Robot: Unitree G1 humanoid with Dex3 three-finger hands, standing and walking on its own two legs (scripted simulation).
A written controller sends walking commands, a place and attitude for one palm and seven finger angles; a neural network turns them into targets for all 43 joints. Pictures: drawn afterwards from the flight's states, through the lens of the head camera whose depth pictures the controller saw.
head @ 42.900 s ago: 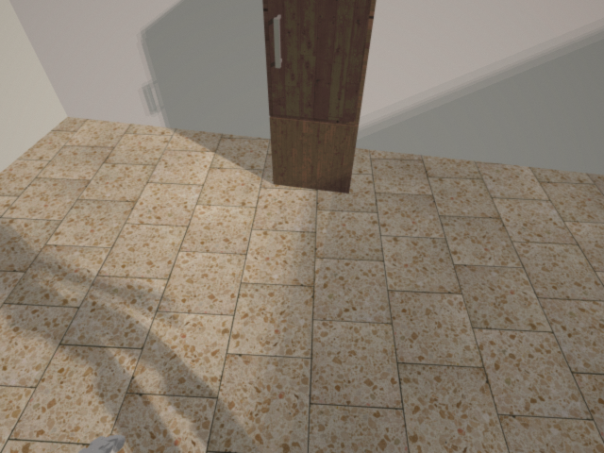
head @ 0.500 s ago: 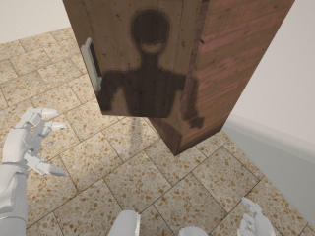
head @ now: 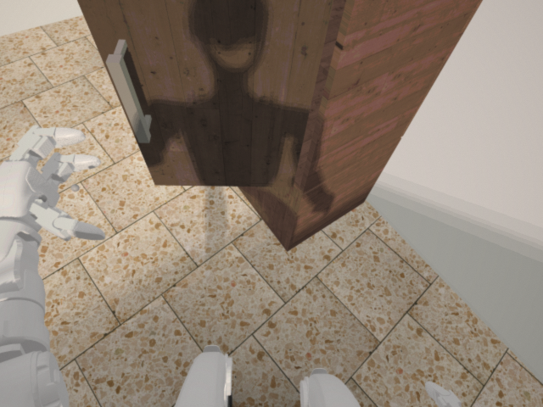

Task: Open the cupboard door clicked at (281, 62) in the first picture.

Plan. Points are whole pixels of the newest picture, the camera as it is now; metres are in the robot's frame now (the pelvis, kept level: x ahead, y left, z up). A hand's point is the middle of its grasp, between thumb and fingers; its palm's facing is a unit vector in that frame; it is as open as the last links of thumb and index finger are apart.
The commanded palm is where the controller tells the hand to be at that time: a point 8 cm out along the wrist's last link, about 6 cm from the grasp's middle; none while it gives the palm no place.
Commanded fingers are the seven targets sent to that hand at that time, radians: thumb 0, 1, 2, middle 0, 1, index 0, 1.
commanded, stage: move the hooked fingers beside the handle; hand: left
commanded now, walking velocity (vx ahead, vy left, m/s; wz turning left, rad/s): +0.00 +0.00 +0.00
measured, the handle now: (133, 95) +0.59 +0.26 +0.06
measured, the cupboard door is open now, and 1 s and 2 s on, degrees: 57 57 57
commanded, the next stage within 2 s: slide the fingers in behind the handle in 1.74 s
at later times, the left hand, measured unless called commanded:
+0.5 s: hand (84, 150) +0.45 +0.29 +0.07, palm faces +0.08 -1.00 +0.00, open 14.0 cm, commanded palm +0.44 +0.33 +0.06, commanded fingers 0.00 -0.50 0.30 -0.30 -1.20 -0.30 -1.20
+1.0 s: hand (91, 114) +0.53 +0.31 +0.07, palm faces +0.08 -1.00 +0.00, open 14.0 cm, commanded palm +0.52 +0.34 +0.06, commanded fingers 0.00 -0.50 0.30 -0.30 -1.20 -0.30 -1.20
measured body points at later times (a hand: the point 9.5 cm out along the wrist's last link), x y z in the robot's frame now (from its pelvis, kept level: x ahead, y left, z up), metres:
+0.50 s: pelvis +0.00 +0.00 -0.01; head +0.12 +0.03 +0.42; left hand +0.44 +0.35 +0.07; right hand +0.06 -0.28 -0.11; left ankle +0.07 +0.12 -0.64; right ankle +0.00 -0.13 -0.64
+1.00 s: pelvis +0.00 +0.00 -0.03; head +0.17 +0.04 +0.38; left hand +0.52 +0.36 +0.07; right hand +0.00 -0.27 -0.13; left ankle +0.07 +0.12 -0.64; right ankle +0.00 -0.13 -0.64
